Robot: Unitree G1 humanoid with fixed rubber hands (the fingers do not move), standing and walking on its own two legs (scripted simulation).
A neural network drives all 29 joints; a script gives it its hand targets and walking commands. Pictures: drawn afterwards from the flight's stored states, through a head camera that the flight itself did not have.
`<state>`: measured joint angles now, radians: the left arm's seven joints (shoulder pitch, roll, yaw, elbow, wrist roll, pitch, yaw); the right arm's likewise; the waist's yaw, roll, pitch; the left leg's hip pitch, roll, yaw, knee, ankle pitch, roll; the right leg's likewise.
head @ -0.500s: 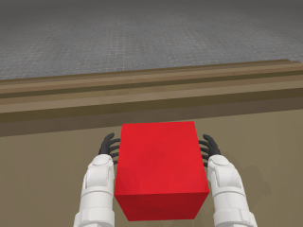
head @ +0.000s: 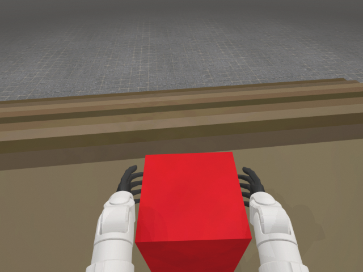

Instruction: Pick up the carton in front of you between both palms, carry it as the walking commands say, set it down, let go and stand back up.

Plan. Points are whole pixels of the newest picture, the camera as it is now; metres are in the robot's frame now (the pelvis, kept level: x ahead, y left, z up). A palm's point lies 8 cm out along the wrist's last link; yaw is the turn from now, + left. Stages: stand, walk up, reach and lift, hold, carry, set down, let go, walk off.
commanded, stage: reach and lift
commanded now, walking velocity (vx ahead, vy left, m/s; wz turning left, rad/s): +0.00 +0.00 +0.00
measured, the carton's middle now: (191, 215) +0.29 +0.00 -0.05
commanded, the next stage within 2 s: hold in 0.12 s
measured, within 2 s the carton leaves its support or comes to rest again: neither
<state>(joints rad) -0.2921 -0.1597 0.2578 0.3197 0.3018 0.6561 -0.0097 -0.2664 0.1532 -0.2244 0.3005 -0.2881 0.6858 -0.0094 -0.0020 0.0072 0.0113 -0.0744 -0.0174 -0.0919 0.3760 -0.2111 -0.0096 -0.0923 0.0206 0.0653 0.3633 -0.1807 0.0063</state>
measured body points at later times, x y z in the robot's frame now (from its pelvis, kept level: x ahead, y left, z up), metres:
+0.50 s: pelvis -0.01 +0.00 +0.00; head -0.06 +0.00 +0.45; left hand +0.29 +0.15 +0.05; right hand +0.29 -0.15 +0.04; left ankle +0.00 +0.13 -0.75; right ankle +0.02 -0.12 -0.75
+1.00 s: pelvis -0.01 +0.00 +0.00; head -0.05 +0.00 +0.45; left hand +0.30 +0.15 +0.05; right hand +0.29 -0.15 +0.04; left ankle +0.00 +0.13 -0.75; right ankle +0.02 -0.12 -0.75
